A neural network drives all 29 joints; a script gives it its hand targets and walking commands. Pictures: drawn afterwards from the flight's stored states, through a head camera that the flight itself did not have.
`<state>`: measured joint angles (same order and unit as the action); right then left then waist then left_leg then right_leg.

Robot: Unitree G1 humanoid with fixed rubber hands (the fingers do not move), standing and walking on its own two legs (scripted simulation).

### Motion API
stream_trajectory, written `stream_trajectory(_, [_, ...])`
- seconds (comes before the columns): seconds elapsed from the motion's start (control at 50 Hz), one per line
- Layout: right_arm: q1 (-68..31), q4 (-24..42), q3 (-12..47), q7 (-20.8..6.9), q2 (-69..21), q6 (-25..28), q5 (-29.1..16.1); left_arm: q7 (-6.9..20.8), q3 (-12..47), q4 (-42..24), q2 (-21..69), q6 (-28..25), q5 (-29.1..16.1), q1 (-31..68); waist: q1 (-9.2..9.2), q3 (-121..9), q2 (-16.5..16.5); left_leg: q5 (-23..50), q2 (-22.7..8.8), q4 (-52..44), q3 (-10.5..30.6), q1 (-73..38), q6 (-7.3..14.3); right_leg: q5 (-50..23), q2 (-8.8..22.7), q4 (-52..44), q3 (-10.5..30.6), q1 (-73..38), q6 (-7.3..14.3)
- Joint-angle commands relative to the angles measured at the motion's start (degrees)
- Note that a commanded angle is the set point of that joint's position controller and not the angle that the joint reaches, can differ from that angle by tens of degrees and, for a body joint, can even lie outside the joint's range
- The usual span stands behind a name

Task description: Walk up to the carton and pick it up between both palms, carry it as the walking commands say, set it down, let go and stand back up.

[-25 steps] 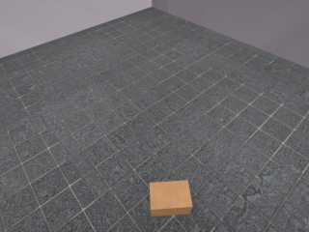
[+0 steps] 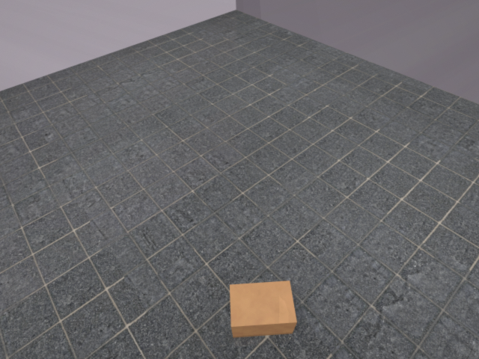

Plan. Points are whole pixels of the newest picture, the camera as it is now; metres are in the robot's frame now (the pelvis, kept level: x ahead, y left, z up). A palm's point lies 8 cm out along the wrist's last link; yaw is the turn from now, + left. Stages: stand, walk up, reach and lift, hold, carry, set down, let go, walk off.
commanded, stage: walk up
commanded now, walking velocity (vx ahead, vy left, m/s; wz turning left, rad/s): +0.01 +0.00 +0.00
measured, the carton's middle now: (261, 309) +0.41 -0.03 -0.70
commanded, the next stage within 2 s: stand in 1.18 s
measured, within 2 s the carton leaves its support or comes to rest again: neither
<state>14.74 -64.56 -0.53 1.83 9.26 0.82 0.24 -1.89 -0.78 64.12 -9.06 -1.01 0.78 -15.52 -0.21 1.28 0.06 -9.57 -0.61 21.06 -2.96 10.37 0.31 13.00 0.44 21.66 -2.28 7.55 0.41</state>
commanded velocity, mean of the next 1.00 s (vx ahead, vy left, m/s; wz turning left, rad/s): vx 0.01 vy -0.03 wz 0.09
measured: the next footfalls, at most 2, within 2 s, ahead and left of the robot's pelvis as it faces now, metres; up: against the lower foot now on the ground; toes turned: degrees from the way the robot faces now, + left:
left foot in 1.08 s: +0.03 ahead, +0.05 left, +0.00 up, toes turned -3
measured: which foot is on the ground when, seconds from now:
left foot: down 0.00-0.80, up 0.82-1.00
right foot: down 0.00-1.00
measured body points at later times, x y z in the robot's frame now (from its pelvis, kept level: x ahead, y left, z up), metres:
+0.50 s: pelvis +0.01 -0.01 +0.00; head +0.02 -0.01 +0.45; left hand +0.01 +0.22 -0.16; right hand +0.02 -0.24 -0.16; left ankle +0.02 +0.11 -0.75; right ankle -0.01 -0.11 -0.75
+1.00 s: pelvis +0.00 -0.06 -0.01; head +0.02 -0.07 +0.44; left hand +0.01 +0.19 -0.15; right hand +0.06 -0.32 -0.16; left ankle -0.01 +0.06 -0.71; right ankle +0.01 -0.16 -0.75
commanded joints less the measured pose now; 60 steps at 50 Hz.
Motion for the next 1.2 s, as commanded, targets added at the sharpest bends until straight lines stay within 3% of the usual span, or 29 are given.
stream_trajectory(0.0, [2.7, 0.6, -0.7, 0.2, 4.7, 0.3, 0.0, -0.2, -0.7, -0.6, -4.6, -0.3, -0.1, -3.2, 0.01, 2.0, -0.3, 2.2, -5.8, -3.7, 5.2, -1.8, 0.4, -4.7, 6.0, -4.9, 4.3, 4.3, 0.7])
stream_trajectory(0.56, [2.3, -0.5, -1.0, 0.4, 5.7, 0.6, 0.1, -0.3, -0.7, 0.3, -6.2, -1.1, -0.4, -4.6, 0.14, 1.9, -0.5, 4.7, -6.3, -2.8, 4.6, -3.0, 0.0, -9.6, 6.3, -4.7, 5.2, 2.9, 1.6])
stream_trajectory(0.58, [3.1, 0.4, -1.6, 0.6, 6.7, -0.2, 0.1, -0.7, -0.7, 0.0, -6.2, -0.5, 0.0, -4.7, 0.24, 1.3, 0.7, 5.9, -7.1, -1.0, 4.2, -1.0, -0.4, -9.0, 7.3, -2.4, 2.8, 2.8, 0.9])
stream_trajectory(0.6, [5.0, 1.8, -2.8, 1.1, 9.3, -0.6, 1.1, -1.2, -1.7, -0.4, -7.5, 1.0, -0.3, -4.3, -0.49, 1.7, -3.9, 12.8, -12.0, 0.1, 9.3, -2.8, 2.4, -7.0, 4.6, 3.4, -1.8, 6.4, -0.9])
stream_trajectory(0.62, [7.2, 2.2, -3.8, 1.4, 12.0, -0.8, 1.2, -1.0, -1.8, -1.4, -7.0, 1.6, 0.1, -3.9, -1.47, 1.3, 1.5, 16.6, -17.5, -1.1, 15.8, -5.7, 5.6, -2.2, 2.8, 9.1, -3.4, 12.4, -2.1])
stream_trajectory(0.64, [8.1, 2.7, -4.2, 1.5, 12.8, -0.9, 1.2, -0.8, -2.1, -2.5, -6.0, 2.0, 0.1, -2.8, -1.87, 0.8, 7.5, 19.1, -22.1, -3.8, 21.0, -4.1, 8.7, 7.3, 1.9, 16.1, -2.3, 14.4, -2.3])
stream_trajectory(0.66, [8.1, 3.4, -4.2, 1.7, 12.5, -0.8, 1.3, -0.5, -2.4, -3.6, -5.5, 2.4, -0.1, -1.5, -2.25, 0.4, 10.3, 20.3, -24.7, -6.0, 23.8, -1.9, 10.2, 13.3, 2.3, 23.8, 1.2, 15.9, -1.9])
stream_trajectory(0.68, [5.1, 4.5, -4.0, 1.7, 12.0, -0.7, 1.4, -0.3, -2.2, -4.3, -5.4, 2.4, -0.3, -1.6, -1.09, 0.2, 10.4, 18.1, -23.5, -6.1, 21.4, 0.8, 9.0, 13.7, 3.7, 25.1, 3.9, 14.6, -0.9])
stream_trajectory(0.7, [0.9, 5.7, -3.8, 1.4, 11.5, -0.9, 1.6, -0.1, -1.7, -4.9, -5.3, 2.2, -0.3, -2.6, 0.29, 0.4, 11.4, 12.7, -20.0, -5.3, 17.1, 3.8, 6.5, 12.7, 4.5, 20.7, 4.1, 12.0, 0.1])
stream_trajectory(0.72, [-1.3, 6.2, -4.1, 1.1, 11.5, -1.1, 1.7, 0.0, -1.3, -4.8, -5.3, 1.9, 0.1, -3.9, 1.46, 0.7, 11.7, 9.4, -16.0, -3.9, 12.6, 6.2, 4.1, 10.0, 3.7, 13.9, 1.8, 7.7, 0.4])
stream_trajectory(0.74, [-1.6, 6.2, -4.4, 0.7, 11.2, -1.3, 1.7, -0.1, -1.1, -3.9, -5.2, 1.4, 0.5, -6.0, 2.53, 0.5, 10.6, 7.3, -12.4, -1.4, 9.3, 7.9, 2.7, 4.1, 2.1, 6.1, -1.7, 2.4, -0.3])
stream_trajectory(0.76, [0.3, 6.0, -4.2, 0.1, 9.6, -1.4, 1.5, -0.4, -1.3, -3.4, -6.1, 0.8, 0.8, -7.2, 2.94, -0.1, 7.7, 5.7, -8.7, 2.2, 6.5, 10.4, 1.7, 1.2, 2.3, 1.5, -2.7, -2.5, -0.5])
stream_trajectory(0.78, [2.7, 6.7, -4.1, -0.2, 7.3, -1.3, 1.2, -0.7, -2.0, -3.3, -9.0, 0.4, 1.0, -8.0, 3.01, -0.8, -1.7, -0.6, -4.1, 11.2, 2.9, 14.1, 0.5, 2.4, 8.8, -3.9, 4.1, -4.7, -0.1])
stream_trajectory(0.8, [2.4, 9.1, -2.8, -0.2, 4.4, -1.4, 1.6, -0.9, -3.2, -4.8, -14.2, 0.4, 1.0, -5.9, 3.44, 0.1, -17.7, -20.2, 0.9, 22.5, -0.6, 21.1, -1.9, 4.3, 21.3, -10.9, 18.6, -0.6, 3.5])
stream_trajectory(0.82, [0.9, 9.3, -3.2, -0.1, 5.8, -2.2, 1.3, -0.7, -3.3, -5.4, -15.0, 0.6, 1.1, -3.5, 2.31, 1.0, -14.5, -22.9, -1.4, 32.0, 2.3, 19.3, -2.4, 5.0, 23.6, -11.4, 19.4, 5.3, 7.1])
stream_trajectory(0.86, [1.6, 8.3, -3.4, -0.6, 6.2, -2.5, 1.3, -0.9, -2.1, -6.9, -11.4, 0.6, 1.1, 1.1, -0.18, 2.8, -6.4, -17.8, -2.4, 37.8, 3.6, 17.3, -1.9, 0.2, 20.1, -9.1, 13.3, 8.5, 7.7])
stream_trajectory(0.9, [4.7, 6.6, -3.1, -1.0, 5.9, -2.4, 1.5, -1.0, -1.5, -6.7, -8.2, 0.8, 1.0, 3.8, -1.32, 1.5, -7.7, -14.7, -2.1, 34.0, 1.7, 13.0, -2.5, -10.3, 14.4, -5.4, 4.1, 7.8, 7.1])
stream_trajectory(0.92, [4.5, 6.4, -2.9, -1.0, 5.6, -2.5, 1.4, -1.0, -1.5, -6.1, -8.0, 0.9, 1.1, 2.7, -0.95, 1.1, -8.0, -15.2, -1.7, 30.4, 0.6, 12.1, -2.9, -13.4, 13.6, -4.4, 2.4, 6.3, 7.1])
stream_trajectory(0.94, [3.1, 6.8, -2.6, -0.8, 5.5, -2.5, 1.3, -1.0, -1.7, -5.4, -8.4, 1.1, 1.2, 1.7, -0.40, 1.1, -8.8, -16.0, -1.5, 26.6, -0.3, 10.7, -2.9, -15.0, 13.0, -3.5, 1.5, 5.4, 7.4])
stream_trajectory(0.98, [1.2, 7.3, -2.0, -0.5, 5.2, -2.4, 0.7, -1.0, -2.2, -4.4, -9.7, 1.1, 1.5, -0.9, 0.59, 0.6, -8.9, -15.4, -1.3, 20.1, -1.0, 9.2, -2.6, -18.6, 15.2, -2.6, 3.7, 2.4, 8.3])
stream_trajectory(1.0, [1.0, 7.5, -1.6, -0.4, 4.8, -2.2, 0.6, -1.0, -2.4, -3.9, -10.0, 1.2, 1.3, -1.5, 0.45, 0.2, -9.1, -13.0, -1.3, 15.8, -1.2, 7.7, -2.3, -19.5, 15.4, -2.0, 3.9, 1.3, 8.2])
stream_trajectory(1.04, [3.5, 6.7, -1.2, -0.1, 4.8, -1.1, 0.8, -0.9, -2.4, -3.0, -8.6, 1.6, 0.6, -1.6, -1.65, -0.5, -7.9, -1.9, -1.7, 2.6, -2.2, -0.1, -1.7, -17.6, 12.4, 1.1, 1.2, 2.5, 5.7])
stream_trajectory(1.06, [4.6, 5.8, -1.6, 0.1, 6.6, -0.2, 0.7, -0.6, -1.6, -3.0, -5.7, 1.5, 0.1, -2.4, -1.84, -0.5, -3.3, 4.3, -5.7, -1.9, 0.8, -5.1, -1.2, -11.8, 9.1, 3.0, -0.3, 4.9, 3.4])
stream_trajectory(1.08, [4.3, 5.6, -2.2, 0.4, 10.7, 0.3, 0.7, -0.2, -0.8, -4.0, -2.8, 1.2, -0.2, -3.9, -0.48, -0.6, 8.6, 13.7, -15.1, -4.2, 12.9, -6.1, 1.3, -1.5, 4.2, 6.1, -2.3, 10.0, 0.5])
stream_trajectory(1.1, [3.2, 5.4, -2.2, 0.1, 10.4, 0.1, 0.7, -0.3, -1.2, -4.2, -3.1, 1.6, -0.1, -2.9, 0.38, 2.0, 11.9, 17.0, -17.0, -5.5, 15.3, -1.6, 5.1, 5.2, 3.5, 5.1, -2.6, 7.8, -0.9])
stream_trajectory(1.12, [1.6, 5.0, -1.3, -0.1, 8.6, 0.0, 0.4, -0.1, -1.0, -4.6, -3.3, 1.3, -0.1, -2.6, 0.80, 2.1, 12.8, 14.4, -14.0, -5.5, 11.9, -0.9, 4.9, 3.7, 4.3, 3.4, -1.3, 5.9, -0.5])
stream_trajectory(1.16, [0.2, 4.5, -0.7, -0.1, 6.6, 0.0, 0.0, 0.1, -1.0, -4.2, -3.7, 0.4, 0.1, -3.3, 1.42, 1.8, 7.5, 8.1, -10.2, -5.6, 8.4, -1.4, 3.3, -3.3, 5.6, -0.3, -1.3, 2.7, 0.2])
stream_trajectory(1.18, [0.4, 4.8, -1.1, 0.0, 7.0, 0.3, 0.2, 0.0, -1.4, -3.5, -4.7, 0.6, -0.2, -3.9, 1.57, 2.0, 3.9, 9.0, -10.6, -5.5, 9.1, -0.7, 2.9, -4.8, 5.8, -1.0, -1.1, 1.5, 0.1])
